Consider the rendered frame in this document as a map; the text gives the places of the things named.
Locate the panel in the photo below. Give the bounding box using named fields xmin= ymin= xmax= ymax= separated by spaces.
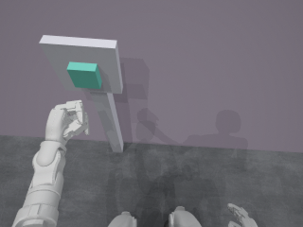
xmin=39 ymin=35 xmax=124 ymax=153

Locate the robot right hand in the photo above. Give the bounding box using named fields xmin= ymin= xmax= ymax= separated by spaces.
xmin=227 ymin=203 xmax=258 ymax=227

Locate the robot left hand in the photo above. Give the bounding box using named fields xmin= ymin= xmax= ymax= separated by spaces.
xmin=45 ymin=100 xmax=90 ymax=145

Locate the left robot forearm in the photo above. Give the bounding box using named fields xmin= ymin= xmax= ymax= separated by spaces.
xmin=11 ymin=140 xmax=67 ymax=227

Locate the left robot thigh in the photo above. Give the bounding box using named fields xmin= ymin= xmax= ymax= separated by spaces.
xmin=108 ymin=215 xmax=137 ymax=227

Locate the robot left shin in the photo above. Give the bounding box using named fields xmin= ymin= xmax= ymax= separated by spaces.
xmin=121 ymin=211 xmax=131 ymax=216

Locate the button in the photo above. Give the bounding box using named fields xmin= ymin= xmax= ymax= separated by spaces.
xmin=66 ymin=61 xmax=102 ymax=89

